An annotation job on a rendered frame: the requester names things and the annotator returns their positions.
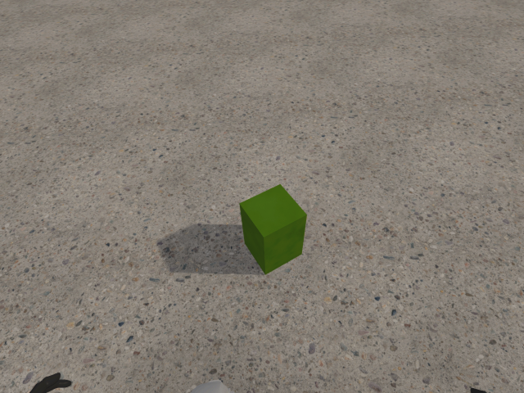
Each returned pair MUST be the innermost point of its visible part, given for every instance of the robot left hand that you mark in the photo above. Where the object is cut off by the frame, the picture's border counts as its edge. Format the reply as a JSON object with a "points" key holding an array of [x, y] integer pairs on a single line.
{"points": [[50, 383]]}

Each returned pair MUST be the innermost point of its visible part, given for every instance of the carton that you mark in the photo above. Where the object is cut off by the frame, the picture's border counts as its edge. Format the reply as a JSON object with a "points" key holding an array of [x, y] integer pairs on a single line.
{"points": [[273, 227]]}

